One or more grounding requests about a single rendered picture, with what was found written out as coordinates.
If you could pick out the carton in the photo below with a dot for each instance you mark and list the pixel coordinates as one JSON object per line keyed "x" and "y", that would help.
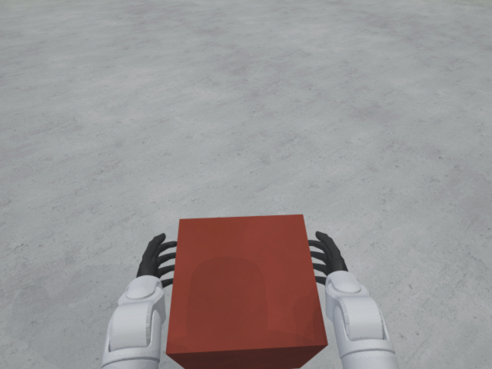
{"x": 244, "y": 294}

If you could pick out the left robot forearm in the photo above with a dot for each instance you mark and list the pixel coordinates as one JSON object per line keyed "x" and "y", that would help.
{"x": 133, "y": 337}

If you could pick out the left robot hand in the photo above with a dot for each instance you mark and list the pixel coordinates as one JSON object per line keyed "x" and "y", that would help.
{"x": 151, "y": 259}

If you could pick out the right robot hand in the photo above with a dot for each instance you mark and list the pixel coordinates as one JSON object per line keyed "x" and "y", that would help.
{"x": 331, "y": 256}

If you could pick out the right robot forearm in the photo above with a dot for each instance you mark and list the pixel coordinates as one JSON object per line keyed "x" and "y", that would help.
{"x": 363, "y": 340}

